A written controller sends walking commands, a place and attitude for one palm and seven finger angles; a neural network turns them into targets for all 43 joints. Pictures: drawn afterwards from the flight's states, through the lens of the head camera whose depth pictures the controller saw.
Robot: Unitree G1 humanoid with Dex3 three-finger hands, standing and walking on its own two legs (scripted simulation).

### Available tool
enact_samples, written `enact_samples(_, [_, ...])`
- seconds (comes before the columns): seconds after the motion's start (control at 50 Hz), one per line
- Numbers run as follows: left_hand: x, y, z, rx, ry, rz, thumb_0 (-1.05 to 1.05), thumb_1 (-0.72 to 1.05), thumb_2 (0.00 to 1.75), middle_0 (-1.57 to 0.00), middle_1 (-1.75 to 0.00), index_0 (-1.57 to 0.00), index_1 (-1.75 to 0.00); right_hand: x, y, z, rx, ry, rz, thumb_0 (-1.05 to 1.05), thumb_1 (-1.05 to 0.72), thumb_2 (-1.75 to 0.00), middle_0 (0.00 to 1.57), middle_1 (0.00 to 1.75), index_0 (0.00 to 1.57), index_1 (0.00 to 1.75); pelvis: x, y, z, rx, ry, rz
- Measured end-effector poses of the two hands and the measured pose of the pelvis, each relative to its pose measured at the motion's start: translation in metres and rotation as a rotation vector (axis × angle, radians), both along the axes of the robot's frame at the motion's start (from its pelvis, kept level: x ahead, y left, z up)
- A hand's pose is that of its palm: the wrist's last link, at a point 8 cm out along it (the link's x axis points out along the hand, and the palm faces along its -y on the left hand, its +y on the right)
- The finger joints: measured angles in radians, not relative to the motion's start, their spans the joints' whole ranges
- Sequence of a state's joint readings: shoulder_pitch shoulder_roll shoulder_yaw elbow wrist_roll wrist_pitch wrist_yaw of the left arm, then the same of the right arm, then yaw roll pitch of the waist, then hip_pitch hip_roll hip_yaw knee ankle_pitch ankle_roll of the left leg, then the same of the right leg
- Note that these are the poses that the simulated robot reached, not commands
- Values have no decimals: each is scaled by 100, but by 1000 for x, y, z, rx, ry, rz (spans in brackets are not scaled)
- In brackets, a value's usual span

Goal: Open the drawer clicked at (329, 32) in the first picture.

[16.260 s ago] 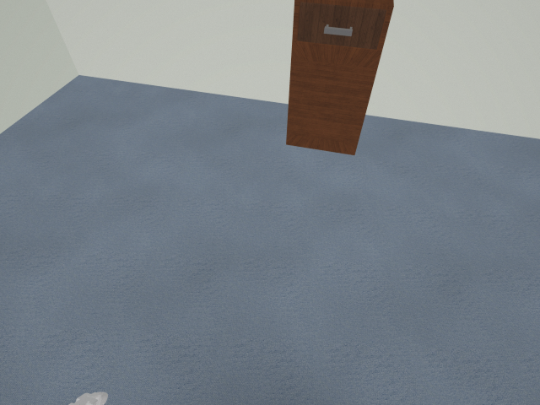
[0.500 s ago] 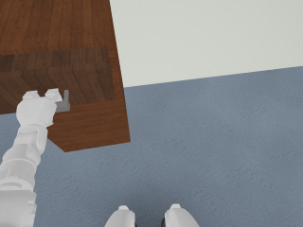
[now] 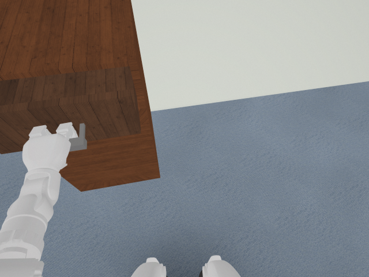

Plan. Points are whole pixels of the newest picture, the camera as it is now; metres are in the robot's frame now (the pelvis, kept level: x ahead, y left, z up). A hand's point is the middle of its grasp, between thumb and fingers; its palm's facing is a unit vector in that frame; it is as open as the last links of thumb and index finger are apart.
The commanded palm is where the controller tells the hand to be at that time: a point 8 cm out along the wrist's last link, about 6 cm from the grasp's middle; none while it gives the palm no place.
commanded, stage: pull the drawer open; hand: left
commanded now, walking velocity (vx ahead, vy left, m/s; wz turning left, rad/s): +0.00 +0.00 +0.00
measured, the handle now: (59, 138) +0.43 +0.30 -0.01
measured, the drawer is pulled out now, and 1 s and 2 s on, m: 0.09 0.21 0.30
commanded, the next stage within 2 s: open the thumb to release the handle in 1.86 s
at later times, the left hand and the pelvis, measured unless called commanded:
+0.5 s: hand (58, 176) +0.34 +0.29 -0.04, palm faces -0.08 -0.04 -1.00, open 5.4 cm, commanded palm +0.32 +0.28 +0.02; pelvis +0.02 +0.00 +0.01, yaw +3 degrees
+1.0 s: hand (56, 215) +0.25 +0.27 -0.03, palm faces -0.04 -0.07 -1.00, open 5.5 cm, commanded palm +0.21 +0.27 +0.02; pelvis +0.03 +0.00 +0.01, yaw +0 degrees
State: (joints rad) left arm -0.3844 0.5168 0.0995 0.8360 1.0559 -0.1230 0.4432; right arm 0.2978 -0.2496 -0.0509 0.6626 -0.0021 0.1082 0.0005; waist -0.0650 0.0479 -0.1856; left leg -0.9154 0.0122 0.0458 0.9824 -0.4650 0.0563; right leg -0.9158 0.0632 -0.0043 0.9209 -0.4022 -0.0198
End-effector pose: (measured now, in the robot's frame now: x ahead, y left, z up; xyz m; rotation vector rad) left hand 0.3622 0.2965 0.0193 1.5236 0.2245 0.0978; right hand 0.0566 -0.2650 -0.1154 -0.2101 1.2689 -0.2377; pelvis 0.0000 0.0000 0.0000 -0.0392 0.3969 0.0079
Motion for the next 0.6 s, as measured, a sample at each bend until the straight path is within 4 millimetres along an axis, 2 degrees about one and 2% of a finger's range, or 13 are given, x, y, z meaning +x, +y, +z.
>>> enact_samples(0.2, [-39, -7, 0, -21, -33, -1, 2, 76, 81, -31, -134, -42, -135, 76, 21, 18, 23, -122, 76, 1, -91, -89, 21, 30, 20, 30, 31, 14, 12, -11, -39, 11])
enact_samples(0.28, [-41, -8, -2, -2, -58, -1, 1, 75, 84, -33, -135, -42, -135, 105, 27, 16, 7, -142, 154, 1, -91, -89, 21, 30, 20, 30, 33, 15, 9, -12, -41, 41])
enact_samples(0.36, [-40, -8, -2, 11, -46, 13, 0, 75, 86, -34, -135, -42, -135, 125, 32, 15, 11, -173, 184, 1, -91, -89, 21, 30, 20, 30, 31, 13, 7, -11, -46, 51])
enact_samples(0.42, [-39, -8, -1, 14, -22, 21, 0, 74, 86, -35, -134, -42, -135, 131, 35, 16, 20, -197, 186, 0, -91, -89, 21, 30, 20, 30, 28, 10, 8, -7, -50, 51])
enact_samples(0.48, [-38, -8, 0, 11, -3, 24, 1, 74, 86, -35, -134, -42, -135, 128, 36, 15, 27, -209, 183, 0, -91, -89, 21, 30, 20, 30, 25, 6, 8, -4, -53, 51])
enact_samples(0.6, [-39, -9, 1, 2, 10, 27, 1, 74, 83, -34, -134, -42, -135, 101, 25, 11, 34, -183, 141, 0, -91, -89, 21, 30, 20, 30, 19, -1, 6, 2, -54, 35])
